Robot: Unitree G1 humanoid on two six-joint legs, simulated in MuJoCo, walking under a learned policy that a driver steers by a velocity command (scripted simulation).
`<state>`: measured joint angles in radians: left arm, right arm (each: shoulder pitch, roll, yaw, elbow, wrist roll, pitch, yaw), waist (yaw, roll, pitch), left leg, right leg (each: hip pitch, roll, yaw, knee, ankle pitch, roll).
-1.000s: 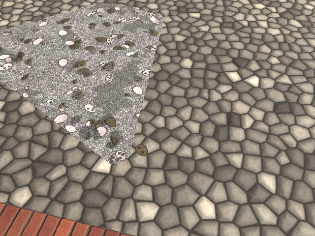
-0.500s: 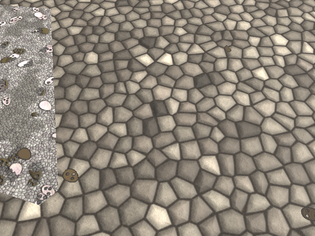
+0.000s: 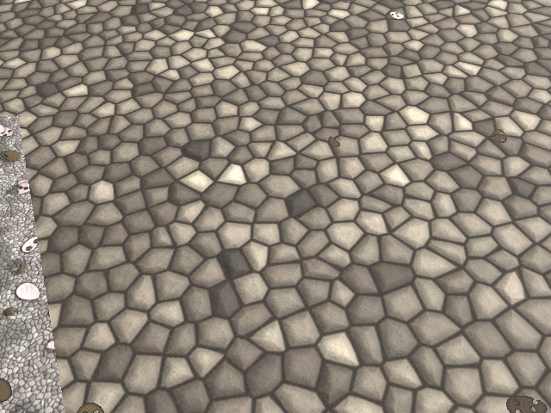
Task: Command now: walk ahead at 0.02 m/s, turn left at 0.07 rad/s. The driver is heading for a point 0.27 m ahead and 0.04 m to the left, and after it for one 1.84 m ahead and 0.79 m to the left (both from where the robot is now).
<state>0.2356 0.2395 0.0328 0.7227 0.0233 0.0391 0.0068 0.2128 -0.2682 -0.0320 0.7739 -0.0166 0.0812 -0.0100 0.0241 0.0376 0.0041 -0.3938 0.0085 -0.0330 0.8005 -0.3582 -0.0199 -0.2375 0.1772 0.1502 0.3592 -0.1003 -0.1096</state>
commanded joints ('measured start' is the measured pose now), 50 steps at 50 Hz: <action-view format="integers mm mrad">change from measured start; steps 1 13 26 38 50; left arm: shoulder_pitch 17 -97 2 32 -32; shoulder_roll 107 140 179 172 87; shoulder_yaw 11 30 32 16 17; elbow -24 -66 -95 -49 -44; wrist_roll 10 -19 6 -6 -11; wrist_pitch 1 -1 -24 -43 -47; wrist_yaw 2 12 33 2 -28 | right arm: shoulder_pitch -7 68 -26 -36 235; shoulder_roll -61 -186 -178 -147 -239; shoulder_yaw -4 -58 -73 -42 -44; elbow -53 -88 -185 -111 9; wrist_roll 16 20 27 -1 -1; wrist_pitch -16 -41 -24 -11 -91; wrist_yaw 8 3 17 33 14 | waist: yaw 18 -34 5 17 -143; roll -155 48 17 -215 128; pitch -22 -43 -79 -13 46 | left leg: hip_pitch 133 405 45 -72 657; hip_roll -29 170 -2 -101 332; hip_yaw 12 -355 -412 -77 -533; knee -146 -425 -275 49 -670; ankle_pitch -61 830 199 -51 -306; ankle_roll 32 261 83 -11 236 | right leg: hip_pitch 6 -304 213 184 -548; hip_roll -310 -113 -220 -364 -128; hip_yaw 217 -85 -2 133 -156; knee -111 516 -81 -170 402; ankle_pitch -24 -369 -134 -257 -425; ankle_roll -92 150 66 -74 31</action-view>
